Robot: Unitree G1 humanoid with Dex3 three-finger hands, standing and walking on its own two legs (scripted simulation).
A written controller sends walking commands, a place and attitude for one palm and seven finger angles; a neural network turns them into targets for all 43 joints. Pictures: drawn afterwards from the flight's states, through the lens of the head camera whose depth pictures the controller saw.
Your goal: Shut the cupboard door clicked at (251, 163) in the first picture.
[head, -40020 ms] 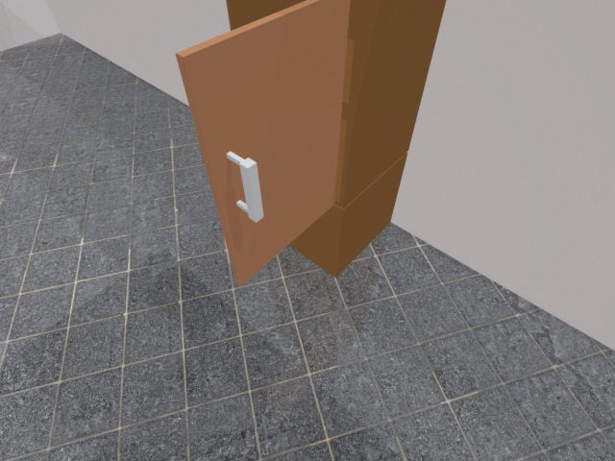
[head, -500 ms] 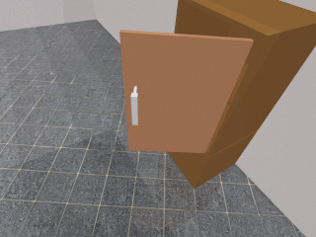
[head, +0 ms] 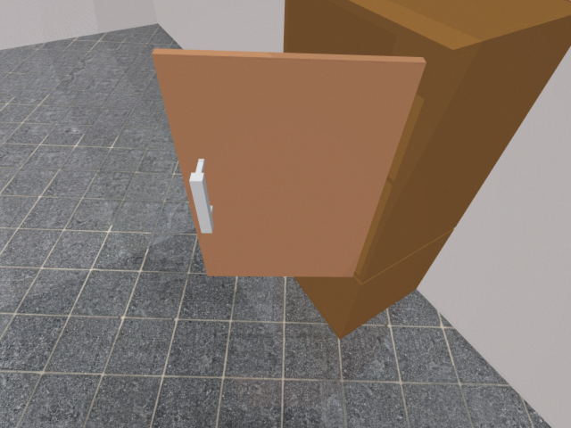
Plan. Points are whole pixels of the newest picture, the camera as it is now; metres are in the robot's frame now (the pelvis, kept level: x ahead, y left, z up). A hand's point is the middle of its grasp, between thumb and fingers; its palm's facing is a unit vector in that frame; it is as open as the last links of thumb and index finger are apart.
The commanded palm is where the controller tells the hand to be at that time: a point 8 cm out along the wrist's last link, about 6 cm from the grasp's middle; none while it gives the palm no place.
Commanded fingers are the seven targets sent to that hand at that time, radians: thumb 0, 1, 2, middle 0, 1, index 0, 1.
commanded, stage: shuffle to correct the standing spot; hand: left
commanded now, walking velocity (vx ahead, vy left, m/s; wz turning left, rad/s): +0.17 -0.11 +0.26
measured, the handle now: (204, 197) +0.51 +0.19 +0.00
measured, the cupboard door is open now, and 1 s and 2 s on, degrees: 59 59 59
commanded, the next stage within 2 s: come to a stop and stand still in 0.10 s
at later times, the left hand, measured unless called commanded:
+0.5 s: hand out of the picture +0.06 +0.14 -0.18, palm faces +0.10 -0.99 -0.14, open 7.3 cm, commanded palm none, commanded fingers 0.00 0.90 0.90 -0.20 -0.30 -0.20 -0.30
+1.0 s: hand out of the picture +0.07 +0.13 -0.16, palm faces +0.08 -0.98 -0.17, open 7.3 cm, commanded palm none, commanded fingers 0.00 0.90 0.90 -0.20 -0.30 -0.20 -0.30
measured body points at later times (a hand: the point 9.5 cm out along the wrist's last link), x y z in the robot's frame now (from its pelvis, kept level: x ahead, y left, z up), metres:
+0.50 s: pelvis +0.07 -0.02 +0.01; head +0.10 +0.00 +0.45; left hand +0.06 +0.19 -0.16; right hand +0.14 -0.25 -0.14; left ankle +0.09 +0.07 -0.73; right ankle +0.07 -0.16 -0.73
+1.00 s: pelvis +0.07 -0.04 +0.01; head +0.07 -0.03 +0.46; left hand +0.07 +0.18 -0.15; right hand +0.08 -0.26 -0.14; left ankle +0.09 +0.07 -0.73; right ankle +0.07 -0.16 -0.73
